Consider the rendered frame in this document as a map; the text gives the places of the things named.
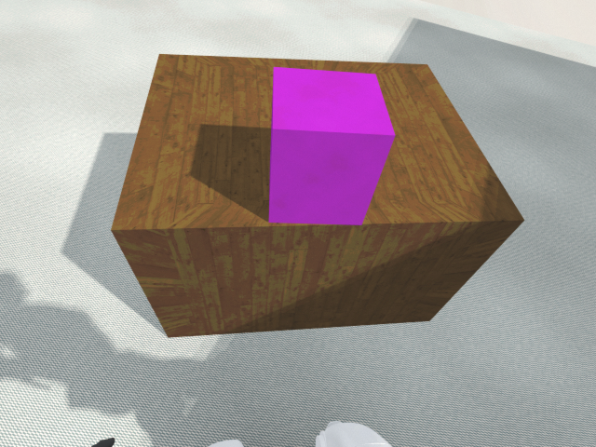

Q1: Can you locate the robot right thigh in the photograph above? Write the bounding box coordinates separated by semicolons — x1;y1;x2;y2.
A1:
316;423;392;447

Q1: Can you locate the pedestal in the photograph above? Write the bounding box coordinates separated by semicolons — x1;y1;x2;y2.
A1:
111;54;524;338

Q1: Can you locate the carton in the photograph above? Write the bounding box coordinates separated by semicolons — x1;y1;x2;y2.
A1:
269;67;396;225

